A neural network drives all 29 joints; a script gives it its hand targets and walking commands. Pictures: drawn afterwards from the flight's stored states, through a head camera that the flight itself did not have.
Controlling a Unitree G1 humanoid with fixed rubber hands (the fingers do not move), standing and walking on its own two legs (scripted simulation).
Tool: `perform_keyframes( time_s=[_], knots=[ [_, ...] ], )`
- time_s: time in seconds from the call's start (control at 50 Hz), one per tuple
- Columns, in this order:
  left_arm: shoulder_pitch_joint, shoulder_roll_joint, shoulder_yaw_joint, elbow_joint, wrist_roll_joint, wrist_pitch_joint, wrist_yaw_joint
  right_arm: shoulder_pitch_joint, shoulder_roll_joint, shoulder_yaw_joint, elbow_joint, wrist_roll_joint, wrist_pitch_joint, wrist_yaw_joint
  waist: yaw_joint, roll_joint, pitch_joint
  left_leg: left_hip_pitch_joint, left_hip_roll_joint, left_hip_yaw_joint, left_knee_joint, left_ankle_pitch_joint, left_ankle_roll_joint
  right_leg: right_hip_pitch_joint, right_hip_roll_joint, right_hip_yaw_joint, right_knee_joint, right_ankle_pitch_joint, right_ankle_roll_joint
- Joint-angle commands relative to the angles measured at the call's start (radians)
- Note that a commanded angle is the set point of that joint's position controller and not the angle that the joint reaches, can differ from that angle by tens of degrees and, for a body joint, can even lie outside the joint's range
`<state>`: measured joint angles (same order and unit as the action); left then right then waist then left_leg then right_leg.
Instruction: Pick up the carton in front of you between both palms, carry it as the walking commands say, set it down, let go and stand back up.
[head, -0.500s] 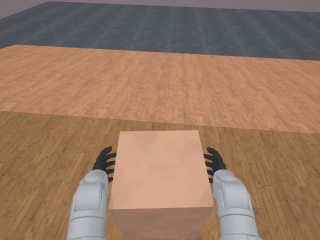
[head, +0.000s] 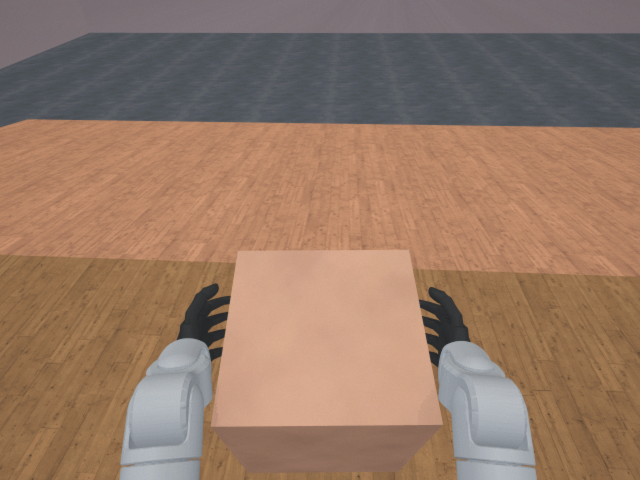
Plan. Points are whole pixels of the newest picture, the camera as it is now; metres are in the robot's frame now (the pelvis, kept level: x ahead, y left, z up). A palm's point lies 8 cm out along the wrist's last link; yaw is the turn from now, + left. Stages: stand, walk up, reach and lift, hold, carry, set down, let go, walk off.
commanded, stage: carry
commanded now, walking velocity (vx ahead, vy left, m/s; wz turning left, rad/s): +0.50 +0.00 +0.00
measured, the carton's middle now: (323, 368) +0.29 -0.01 +0.03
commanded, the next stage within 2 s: none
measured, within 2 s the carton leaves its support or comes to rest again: neither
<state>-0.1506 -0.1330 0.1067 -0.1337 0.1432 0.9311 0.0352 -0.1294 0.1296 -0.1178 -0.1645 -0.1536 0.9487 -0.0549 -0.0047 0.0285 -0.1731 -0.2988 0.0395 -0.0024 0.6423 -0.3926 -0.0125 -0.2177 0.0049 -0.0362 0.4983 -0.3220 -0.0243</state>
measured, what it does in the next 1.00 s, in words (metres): walks ahead: left foot, then right foot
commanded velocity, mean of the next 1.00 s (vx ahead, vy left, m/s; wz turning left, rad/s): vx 0.50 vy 0.00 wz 0.00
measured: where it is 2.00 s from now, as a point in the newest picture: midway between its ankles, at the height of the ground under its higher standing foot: (330, 290)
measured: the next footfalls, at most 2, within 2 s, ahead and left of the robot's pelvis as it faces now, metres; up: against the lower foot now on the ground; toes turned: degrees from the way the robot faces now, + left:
left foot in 0.22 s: +0.21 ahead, +0.11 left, +0.00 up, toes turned +9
right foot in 0.62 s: +0.45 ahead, -0.15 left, +0.00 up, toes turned -16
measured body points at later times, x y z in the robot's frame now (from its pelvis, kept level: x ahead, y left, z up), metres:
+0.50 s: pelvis +0.23 +0.00 +0.01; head +0.20 +0.00 +0.46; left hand +0.48 +0.14 +0.08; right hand +0.45 -0.17 +0.08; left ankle +0.17 +0.10 -0.74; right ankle +0.30 -0.13 -0.70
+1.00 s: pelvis +0.54 -0.05 +0.01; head +0.52 -0.06 +0.46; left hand +0.77 +0.10 +0.10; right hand +0.77 -0.21 +0.09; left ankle +0.68 +0.09 -0.70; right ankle +0.41 -0.14 -0.74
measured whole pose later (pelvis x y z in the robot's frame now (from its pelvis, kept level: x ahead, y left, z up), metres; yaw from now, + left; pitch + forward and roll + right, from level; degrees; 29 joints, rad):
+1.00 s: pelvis +0.54 -0.05 +0.01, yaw -2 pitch +5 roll +1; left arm 0.12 -0.14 0.02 -0.55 -0.02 1.08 0.15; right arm 0.13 0.14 -0.03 -0.58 -0.02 1.10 -0.15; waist 0.03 0.02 -0.13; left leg -0.61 0.12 0.16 0.61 -0.06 0.01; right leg 0.00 -0.06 -0.25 0.23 -0.30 0.01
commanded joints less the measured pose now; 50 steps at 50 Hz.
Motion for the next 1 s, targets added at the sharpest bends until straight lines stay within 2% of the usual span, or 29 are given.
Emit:
perform_keyframes(
  time_s=[0.0, 0.02, 0.04, 0.1, 0.14, 0.16, 0.18, 0.2, 0.22, 0.24, 0.26, 0.28, 0.32, 0.42, 0.5, 0.56, 0.58, 0.6, 0.62, 0.64, 0.66, 0.7, 0.72, 0.76, 0.82, 0.84, 0.92, 0.96, 0.98],
  knots=[
    [-0.366, -0.838, -0.657, -0.250, -0.290, 0.088, -0.098, -0.453, 0.845, 0.711, -0.198, 0.346, 0.074, 0.131, 0.037, -0.118, -0.046, -0.489, -0.002, 0.100, 0.085, -0.108, 0.006, 0.393, -0.320, 0.392, -0.237, 0.390, -0.166],
    [-0.344, -0.839, -0.668, -0.279, -0.296, 0.105, -0.080, -0.396, 0.830, 0.692, -0.204, 0.341, 0.089, 0.113, 0.035, -0.114, -0.072, -0.409, -0.003, 0.114, 0.035, -0.030, 0.007, 0.361, -0.291, 0.301, -0.222, 0.437, -0.148],
    [-0.294, -0.823, -0.672, -0.299, -0.303, 0.123, -0.066, -0.355, 0.830, 0.689, -0.248, 0.341, 0.103, 0.095, 0.031, -0.130, -0.105, -0.328, -0.023, 0.147, -0.008, 0.027, 0.002, 0.328, -0.265, 0.243, -0.224, 0.380, -0.126],
    [-0.233, -0.800, -0.677, -0.399, -0.336, 0.166, -0.032, -0.278, 0.831, 0.676, -0.354, 0.338, 0.146, 0.037, 0.034, -0.219, -0.086, -0.191, -0.038, 0.200, -0.134, 0.162, -0.003, 0.230, -0.230, 0.160, -0.230, 0.287, -0.101],
    [-0.152, -0.765, -0.646, -0.421, -0.332, 0.190, -0.002, -0.205, 0.786, 0.638, -0.374, 0.319, 0.173, -0.004, 0.023, -0.186, -0.092, 0.036, -0.071, 0.250, -0.260, 0.217, 0.006, 0.093, -0.192, 0.067, -0.117, 0.329, -0.073],
    [-0.116, -0.744, -0.631, -0.437, -0.323, 0.200, 0.013, -0.167, 0.773, 0.628, -0.401, 0.322, 0.181, -0.022, 0.008, -0.166, -0.162, 0.245, -0.038, 0.211, -0.274, 0.242, 0.026, 0.003, -0.169, -0.006, 0.008, 0.376, -0.035],
    [-0.137, -0.729, -0.629, -0.485, -0.337, 0.209, 0.027, -0.153, 0.745, 0.610, -0.424, 0.321, 0.185, -0.041, -0.014, -0.040, -0.211, 0.468, 0.084, 0.051, -0.290, 0.126, 0.080, -0.193, -0.122, -0.067, 0.206, 0.280, 0.007],
    [-0.217, -0.720, -0.642, -0.554, -0.359, 0.213, 0.044, -0.170, 0.706, 0.587, -0.441, 0.309, 0.183, -0.061, -0.023, 0.247, -0.203, 0.605, 0.338, -0.345, -0.390, 0.024, 0.176, -0.465, -0.033, -0.114, 0.456, -0.045, 0.053],
    [-0.225, -0.682, -0.630, -0.534, -0.363, 0.225, 0.065, -0.176, 0.675, 0.549, -0.433, 0.305, 0.187, -0.082, -0.024, 0.257, -0.170, 0.589, 0.415, -0.475, -0.427, 0.078, 0.248, -0.603, -0.031, -0.019, 0.617, -0.204, 0.032],
    [-0.248, -0.667, -0.623, -0.545, -0.365, 0.224, 0.081, -0.204, 0.672, 0.551, -0.460, 0.309, 0.188, -0.101, -0.031, 0.160, -0.132, 0.506, 0.431, -0.467, -0.432, 0.067, 0.266, -0.626, -0.095, 0.032, 0.680, -0.185, 0.010],
    [-0.243, -0.666, -0.605, -0.538, -0.369, 0.220, 0.094, -0.230, 0.679, 0.549, -0.484, 0.321, 0.186, -0.116, -0.021, 0.033, -0.111, 0.400, 0.413, -0.406, -0.458, 0.057, 0.248, -0.592, -0.122, 0.041, 0.684, -0.132, -0.003],
    [-0.229, -0.664, -0.582, -0.522, -0.360, 0.213, 0.107, -0.249, 0.698, 0.559, -0.478, 0.328, 0.185, -0.125, -0.014, -0.035, -0.093, 0.301, 0.370, -0.319, -0.494, -0.039, 0.216, -0.533, -0.158, 0.057, 0.619, -0.045, -0.005],
    [-0.128, -0.651, -0.529, -0.429, -0.313, 0.208, 0.138, -0.237, 0.661, 0.552, -0.467, 0.331, 0.179, -0.139, -0.004, -0.005, -0.075, 0.218, 0.325, -0.159, -0.533, 0.018, 0.172, -0.441, -0.144, -0.004, 0.466, 0.016, 0.008],
    [-0.048, -0.655, -0.489, -0.402, -0.251, 0.177, 0.170, -0.171, 0.628, 0.573, -0.438, 0.351, 0.162, -0.131, -0.003, 0.110, -0.002, 0.173, 0.231, 0.063, -0.521, 0.162, 0.134, -0.344, -0.094, -0.127, 0.123, 0.177, 0.028],
    [-0.082, -0.662, -0.552, -0.455, -0.283, 0.163, 0.142, -0.147, 0.658, 0.598, -0.443, 0.341, 0.147, -0.117, -0.010, 0.130, 0.001, 0.149, 0.224, 0.125, -0.487, 0.158, 0.107, -0.183, -0.085, -0.180, -0.001, 0.242, 0.042],
    [-0.049, -0.647, -0.579, -0.465, -0.297, 0.166, 0.119, -0.123, 0.632, 0.603, -0.456, 0.327, 0.149, -0.100, 0.007, 0.095, -0.024, 0.119, 0.164, 0.207, -0.274, 0.232, 0.071, 0.016, -0.054, -0.239, -0.060, 0.149, 0.031],
    [-0.044, -0.647, -0.588, -0.457, -0.293, 0.169, 0.112, -0.121, 0.628, 0.620, -0.459, 0.328, 0.152, -0.094, 0.018, 0.026, -0.080, 0.009, 0.142, 0.240, -0.090, 0.323, 0.040, 0.206, -0.084, -0.177, -0.046, 0.083, -0.001],
    [-0.008, -0.625, -0.589, -0.450, -0.296, 0.170, 0.108, -0.097, 0.609, 0.625, -0.478, 0.329, 0.159, -0.086, 0.043, -0.174, -0.147, -0.194, 0.058, 0.240, 0.240, 0.196, -0.009, 0.380, -0.306, 0.192, -0.146, -0.011, -0.081],
    [0.031, -0.614, -0.591, -0.421, -0.289, 0.169, 0.100, -0.103, 0.605, 0.638, -0.492, 0.329, 0.167, -0.082, 0.045, -0.383, -0.158, -0.441, -0.020, 0.175, 0.424, -0.105, -0.013, 0.525, -0.451, 0.487, -0.248, 0.053, -0.188],
    [0.025, -0.654, -0.585, -0.425, -0.295, 0.163, 0.090, -0.120, 0.619, 0.655, -0.499, 0.349, 0.167, -0.072, 0.040, -0.301, -0.150, -0.504, 0.032, 0.075, 0.555, -0.136, 0.003, 0.499, -0.460, 0.472, -0.253, 0.259, -0.219],
    [0.005, -0.684, -0.602, -0.432, -0.291, 0.161, 0.084, -0.107, 0.641, 0.647, -0.465, 0.340, 0.160, -0.061, 0.039, -0.158, -0.152, -0.464, 0.072, 0.043, 0.570, -0.117, 0.015, 0.414, -0.419, 0.367, -0.229, 0.356, -0.193],
    [-0.063, -0.734, -0.642, -0.464, -0.313, 0.153, 0.063, -0.080, 0.705, 0.665, -0.435, 0.325, 0.147, -0.046, 0.030, -0.091, -0.142, -0.412, 0.123, 0.012, 0.492, 0.022, 0.031, 0.298, -0.391, 0.256, -0.283, 0.199, -0.135],
    [-0.094, -0.756, -0.653, -0.482, -0.332, 0.143, 0.051, -0.093, 0.740, 0.668, -0.436, 0.318, 0.135, -0.044, 0.026, -0.132, -0.127, -0.395, 0.123, 0.028, 0.429, 0.087, 0.027, 0.252, -0.372, 0.190, -0.316, 0.127, -0.103],
    [-0.114, -0.767, -0.691, -0.511, -0.363, 0.131, 0.033, -0.079, 0.775, 0.663, -0.436, 0.308, 0.115, -0.040, 0.024, -0.141, -0.117, -0.371, 0.109, 0.070, 0.322, 0.171, 0.026, 0.212, -0.344, 0.094, -0.359, 0.077, -0.088],
    [-0.087, -0.758, -0.710, -0.501, -0.375, 0.128, 0.021, -0.078, 0.763, 0.656, -0.464, 0.290, 0.103, -0.049, 0.025, -0.111, -0.048, -0.363, 0.089, 0.125, 0.142, 0.275, 0.018, 0.212, -0.287, -0.022, -0.375, 0.163, -0.082],
    [-0.079, -0.725, -0.696, -0.518, -0.368, 0.127, 0.023, -0.068, 0.751, 0.650, -0.459, 0.278, 0.107, -0.054, 0.025, -0.133, -0.012, -0.356, 0.079, 0.145, 0.087, 0.303, 0.020, 0.197, -0.279, -0.065, -0.376, 0.208, -0.080],
    [-0.014, -0.633, -0.647, -0.515, -0.341, 0.153, 0.060, -0.079, 0.656, 0.659, -0.521, 0.304, 0.137, -0.077, 0.032, -0.189, 0.054, -0.307, 0.059, 0.206, -0.072, 0.370, 0.019, 0.193, -0.266, -0.128, -0.376, 0.243, -0.077],
    [-0.017, -0.594, -0.627, -0.535, -0.340, 0.166, 0.079, -0.070, 0.620, 0.652, -0.521, 0.326, 0.154, -0.083, 0.035, -0.161, 0.057, -0.273, 0.046, 0.227, -0.119, 0.365, 0.030, 0.247, -0.260, -0.152, -0.328, 0.348, -0.071],
    [-0.006, -0.577, -0.612, -0.531, -0.321, 0.175, 0.089, -0.071, 0.603, 0.643, -0.516, 0.335, 0.162, -0.088, 0.031, -0.179, 0.053, -0.218, 0.052, 0.228, -0.139, 0.363, 0.033, 0.244, -0.260, -0.163, -0.291, 0.385, -0.063]
  ],
)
